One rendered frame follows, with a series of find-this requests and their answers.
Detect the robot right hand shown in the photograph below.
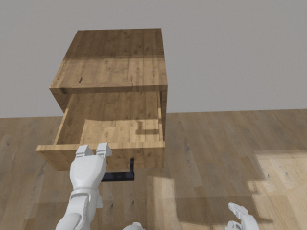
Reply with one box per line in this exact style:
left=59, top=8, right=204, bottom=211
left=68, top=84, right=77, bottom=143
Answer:
left=225, top=202, right=261, bottom=230

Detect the cabinet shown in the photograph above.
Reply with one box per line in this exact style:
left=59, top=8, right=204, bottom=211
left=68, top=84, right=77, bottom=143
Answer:
left=49, top=28, right=168, bottom=142

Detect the left robot forearm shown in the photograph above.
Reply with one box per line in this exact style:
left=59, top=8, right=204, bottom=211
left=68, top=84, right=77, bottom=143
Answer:
left=56, top=188, right=98, bottom=230

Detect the robot left hand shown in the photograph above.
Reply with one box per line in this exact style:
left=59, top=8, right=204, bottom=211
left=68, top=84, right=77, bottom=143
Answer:
left=70, top=142, right=112, bottom=209

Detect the drawer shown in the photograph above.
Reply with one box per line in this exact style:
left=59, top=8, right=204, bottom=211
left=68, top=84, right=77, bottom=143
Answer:
left=36, top=91, right=165, bottom=171

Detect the left robot shin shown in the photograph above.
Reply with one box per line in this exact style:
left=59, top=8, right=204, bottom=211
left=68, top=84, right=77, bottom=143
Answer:
left=132, top=222, right=142, bottom=227

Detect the handle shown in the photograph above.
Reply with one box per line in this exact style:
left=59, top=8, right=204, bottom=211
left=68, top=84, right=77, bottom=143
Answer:
left=70, top=158, right=135, bottom=182
left=72, top=81, right=133, bottom=93

